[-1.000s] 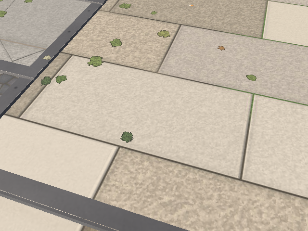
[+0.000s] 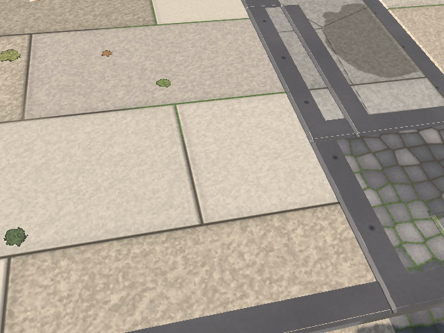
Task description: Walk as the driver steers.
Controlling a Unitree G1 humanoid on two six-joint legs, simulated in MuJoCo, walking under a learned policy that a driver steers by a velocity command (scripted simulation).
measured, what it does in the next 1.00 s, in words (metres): climbs: right foot, then left foot 0.06 m higher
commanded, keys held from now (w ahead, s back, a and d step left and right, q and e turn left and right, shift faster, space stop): w+e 0.12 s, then w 0.12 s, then w+q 0.76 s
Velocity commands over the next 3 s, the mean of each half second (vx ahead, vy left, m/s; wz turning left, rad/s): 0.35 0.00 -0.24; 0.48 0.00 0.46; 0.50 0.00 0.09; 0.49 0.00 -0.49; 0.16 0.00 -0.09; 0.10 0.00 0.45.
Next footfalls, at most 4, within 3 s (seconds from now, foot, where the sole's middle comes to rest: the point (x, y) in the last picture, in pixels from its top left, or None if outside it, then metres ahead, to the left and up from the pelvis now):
0.22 right None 0.06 -0.13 -0.78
0.70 left None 0.44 -0.01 -0.73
1.24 right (247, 253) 0.71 -0.10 -0.73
1.72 left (174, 181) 1.00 0.16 -0.73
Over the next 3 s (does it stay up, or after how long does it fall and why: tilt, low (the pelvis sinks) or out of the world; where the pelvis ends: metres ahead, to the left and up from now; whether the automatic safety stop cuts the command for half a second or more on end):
stays up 1.10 0.08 0.05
